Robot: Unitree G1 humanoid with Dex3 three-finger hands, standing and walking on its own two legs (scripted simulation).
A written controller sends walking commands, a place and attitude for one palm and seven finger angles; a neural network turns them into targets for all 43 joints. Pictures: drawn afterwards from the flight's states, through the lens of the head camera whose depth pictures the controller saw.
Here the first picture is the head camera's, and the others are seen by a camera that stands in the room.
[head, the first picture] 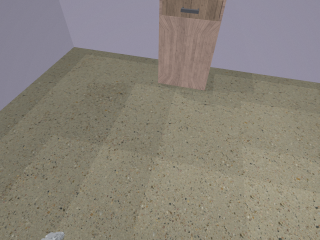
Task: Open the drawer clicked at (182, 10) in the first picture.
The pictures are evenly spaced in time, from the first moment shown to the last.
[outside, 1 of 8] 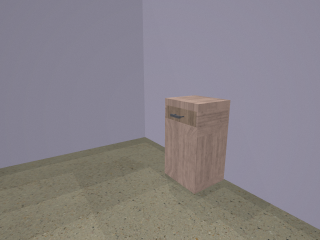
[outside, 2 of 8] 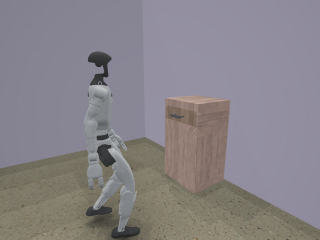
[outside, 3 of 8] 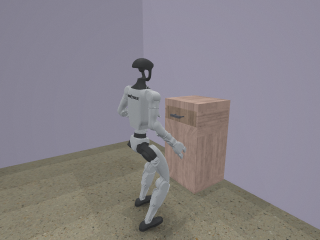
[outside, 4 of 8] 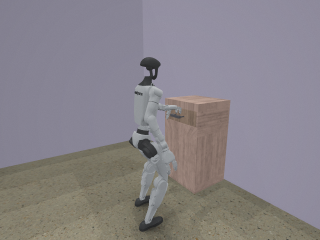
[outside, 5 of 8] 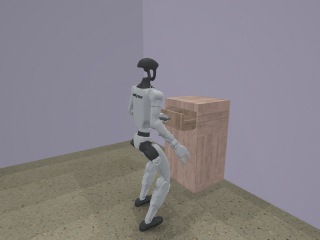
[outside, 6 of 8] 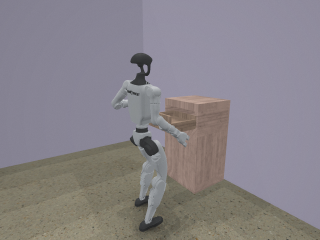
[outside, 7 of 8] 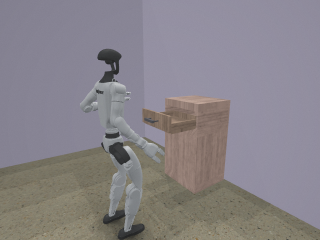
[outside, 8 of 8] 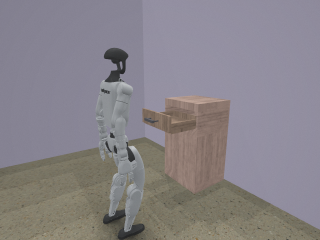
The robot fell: no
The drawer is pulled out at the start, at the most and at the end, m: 0.00 0.30 0.30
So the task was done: yes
